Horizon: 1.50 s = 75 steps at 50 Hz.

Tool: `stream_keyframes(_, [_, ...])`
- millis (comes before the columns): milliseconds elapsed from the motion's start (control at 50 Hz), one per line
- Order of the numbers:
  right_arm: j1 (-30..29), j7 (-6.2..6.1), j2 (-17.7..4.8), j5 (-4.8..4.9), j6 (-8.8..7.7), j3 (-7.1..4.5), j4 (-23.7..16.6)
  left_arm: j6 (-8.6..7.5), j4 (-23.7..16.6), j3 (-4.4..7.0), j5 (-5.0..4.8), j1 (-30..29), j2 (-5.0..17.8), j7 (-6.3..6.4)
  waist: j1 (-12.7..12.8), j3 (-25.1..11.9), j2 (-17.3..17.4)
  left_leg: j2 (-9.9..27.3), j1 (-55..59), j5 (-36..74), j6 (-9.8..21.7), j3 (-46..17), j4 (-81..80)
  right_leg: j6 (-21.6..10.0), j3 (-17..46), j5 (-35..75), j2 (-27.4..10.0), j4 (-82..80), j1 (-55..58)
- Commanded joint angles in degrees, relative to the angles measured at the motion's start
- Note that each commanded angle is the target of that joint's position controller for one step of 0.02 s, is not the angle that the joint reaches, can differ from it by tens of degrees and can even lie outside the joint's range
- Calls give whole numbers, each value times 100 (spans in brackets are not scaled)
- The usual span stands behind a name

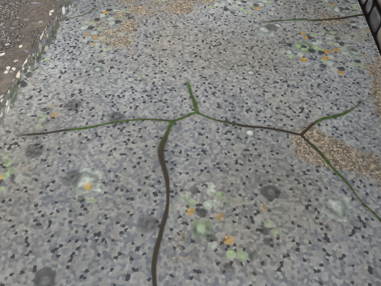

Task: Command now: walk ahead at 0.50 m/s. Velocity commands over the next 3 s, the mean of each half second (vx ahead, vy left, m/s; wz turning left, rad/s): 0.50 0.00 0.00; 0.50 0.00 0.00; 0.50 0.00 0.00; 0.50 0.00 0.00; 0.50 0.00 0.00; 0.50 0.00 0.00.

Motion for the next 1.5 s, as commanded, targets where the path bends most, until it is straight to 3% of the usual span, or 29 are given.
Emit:
stream_keyframes(20, [4, -48, -702, -6, -118, -134, -204, 76, -211, 107, 35, 284, 267, 49, 217, -157, 578, 1519, 460, 906, 980, -1386, -1418, 93, 163, 583, -348, -370, -622])
stream_keyframes(160, [642, -219, -846, 62, -24, -147, 76, 25, -620, 76, 61, -1101, 121, -35, -149, 160, 549, 1358, 881, 913, 755, -806, -1588, 226, -56, 2259, -135, -2575, -912])
stream_keyframes(260, [1059, -250, -897, 109, 78, -185, 346, -35, -894, 23, -1, -1821, 139, -183, -348, 424, 562, 1659, 1668, 913, 730, -795, -1313, 119, -114, 1969, 6, -3325, -1034])
stream_keyframes(320, [964, -283, -991, 137, 150, -243, 390, -94, -944, 60, -12, -1693, 294, -265, -149, 311, 669, 1836, 2005, 1622, 607, -821, -885, -96, -196, 1370, 141, -3575, -593])
stream_keyframes(360, [699, -286, -1008, 139, 201, -244, 335, -112, -654, 229, 14, -664, 591, -243, 438, -305, 729, 1556, 1834, 3360, 414, -548, 281, -319, -525, 1249, 523, -3738, 982])
stream_keyframes(380, [667, -284, -839, 92, 213, -171, 261, -109, -340, 377, 41, 408, 922, -197, 849, -1012, 526, 1223, 1072, 3104, 221, -311, 1615, -551, -234, 1372, 280, -3579, 2608])
stream_keyframes(400, [1207, -242, -312, 9, 138, -6, 140, -84, -196, 515, 154, 1263, 1518, -150, 779, -1953, -693, 449, -1071, 783, -163, -65, 3918, -1320, 2045, 996, -1226, -3684, 4926])
stream_keyframes(420, [1322, -197, -160, 89, -14, 63, 217, -64, -136, 424, 86, 1357, 1286, -176, 728, -2468, -1406, -110, -2269, -2417, -255, -749, 5145, -1789, 4096, 228, -1813, -4729, 5525])
stream_keyframes(440, [838, -168, -735, 245, -126, -86, 120, -81, -207, 300, 40, 912, 911, -179, 724, -1695, -921, 298, -2858, -2242, -117, -1082, 5646, -1462, 3507, -160, -1597, -4838, 4910])
stream_keyframes(460, [364, -173, -846, 300, -173, -105, -19, -83, -343, 228, 51, 406, 667, -166, 602, -1079, -554, 621, -2925, -1715, -17, -910, 5527, -1224, 2643, 53, -1384, -4923, 4055])
stream_keyframes(480, [138, -214, -795, 241, -152, -126, -48, -91, -404, 165, 97, -18, 501, -188, 403, -622, -124, 879, -2667, -1222, -22, -784, 5131, -1093, 2009, 509, -1146, -5136, 3138])
stream_keyframes(500, [148, -254, -752, 163, -78, -176, -31, -118, -423, 113, 148, -236, 332, -205, 206, -414, -146, 1064, -2312, -920, -23, -813, 4746, -980, 1575, 828, -923, -5320, 2552])
stream_keyframes(540, [383, -271, -482, 134, 75, -164, 34, -144, -330, 101, 166, -197, 304, -223, 18, -317, -247, 1152, -1871, -668, -65, -780, 4410, -992, 1159, 1144, -754, -5615, 2036])
stream_keyframes(600, [-11, -299, -477, 85, 155, -193, -116, -168, -171, 155, 154, 113, 562, -132, 21, -61, -89, 1195, -2319, -48, -221, -725, 3708, -1076, 797, 1708, -732, -5840, 2018])
stream_keyframes(720, [-1183, -202, -319, 79, 102, -137, -449, -91, 38, 135, 83, 650, 622, -4, 342, 173, -101, 964, -2425, 1484, -310, -486, 1791, -816, 213, 1885, -494, -5930, 2366])
stream_keyframes(840, [-2064, -12, -330, 148, 23, -54, -797, 50, 348, 179, 34, 1193, 697, 31, 579, 449, -100, 776, -2663, 1043, -169, -405, 909, -803, 234, 2116, -882, -5525, 3458])
stream_keyframes(900, [-1719, 52, -552, 159, -29, -122, -781, 120, 351, 236, 20, 1018, 823, 62, 259, 183, -280, 529, -1864, 435, 62, -235, 699, -653, 200, 3456, -985, -4949, 3706])
stream_keyframes(940, [-197, 2, -989, 122, -34, -355, -321, 164, 273, 194, 28, 774, 732, 59, -502, -748, -248, 258, 384, 584, 365, -38, 623, -398, -155, 4708, -545, -3250, 3173])
stream_keyframes(960, [893, -63, -1435, 42, -20, -472, -105, 153, 130, 102, 137, 828, 549, 58, -799, -1633, 450, 1401, 2270, 691, 758, -1368, 780, -190, -411, 2897, -159, -1368, 1824])
stream_keyframes(980, [1126, -23, -1658, 50, -2, -493, 21, 18, 159, -117, 107, 1548, -252, -22, -366, -2343, 1958, 2580, 3986, -428, 1641, -4111, 32, 123, -130, -1326, 922, 458, -374])
stream_keyframes(1000, [1016, -24, -1110, 90, -5, -336, -25, -119, 191, 18, -31, 1120, 366, -51, -569, -2107, 1349, 2402, 3793, -973, 1397, -4300, -333, 3, 596, -1641, 649, 1093, -985])
stream_keyframes(1020, [493, -48, -908, 100, -21, -270, -120, -200, -4, 96, -151, 561, 647, -64, -485, -1295, 1118, 2238, 3028, -711, 1147, -3438, -445, -82, 454, -1143, 363, 1134, -1322])
stream_keyframes(1060, [-259, -29, -643, 12, -43, -178, -254, -183, -68, 147, -49, 144, 589, 15, -126, -507, 426, 1853, 1403, 336, 977, -2329, -797, -52, 237, -283, -112, 548, -855])
stream_keyframes(1100, [-322, -4, -487, -39, -70, -127, -193, -31, -14, 154, -16, 407, 338, 27, 156, -415, 625, 1635, 768, 548, 945, -1860, -1123, -29, 269, -3, -298, 156, -303])
stream_keyframes(1180, [16, -122, -800, -6, -78, -192, -23, 98, -198, 173, 57, -104, 275, 62, 151, -33, 506, 1593, 543, 820, 1033, -1384, -1512, 184, 167, 711, -396, -820, -797])
stream_keyframes(1300, [528, -229, -868, 68, -8, -186, 181, 41, -508, 104, 53, -1242, 128, -42, -165, 197, 544, 1310, 761, 874, 748, -722, -1586, 263, -116, 2244, -113, -2725, -693])
stream_keyframes(1400, [919, -253, -947, 121, 101, -235, 436, -12, -779, 52, -6, -1887, 198, -192, -310, 404, 583, 1684, 1625, 950, 700, -751, -1226, 114, -118, 1847, 13, -3411, -813])
stream_keyframes(1460, [733, -284, -1073, 141, 181, -291, 435, -69, -737, 139, -12, -1459, 454, -251, 43, 128, 749, 1800, 1915, 2199, 531, -732, -602, -125, -289, 1239, 246, -3627, -11])
stream_keyframes(1500, [576, -290, -870, 113, 230, -210, 345, -73, -220, 392, 39, 229, 934, -197, 801, -918, 564, 1265, 1191, 3054, 229, -297, 1397, -454, -314, 1358, 332, -3608, 2424])
Next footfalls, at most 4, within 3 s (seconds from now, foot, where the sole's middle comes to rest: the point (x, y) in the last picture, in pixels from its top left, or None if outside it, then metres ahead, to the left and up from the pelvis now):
0.38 right None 0.39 -0.16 -0.78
0.94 left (170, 227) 0.71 0.07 -0.78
1.50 right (228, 163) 1.01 -0.17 -0.78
2.08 left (176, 109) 1.34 0.06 -0.78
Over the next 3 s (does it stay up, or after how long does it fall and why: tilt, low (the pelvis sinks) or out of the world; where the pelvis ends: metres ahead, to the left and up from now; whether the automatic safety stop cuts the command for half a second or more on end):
stays up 1.67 -0.10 0.00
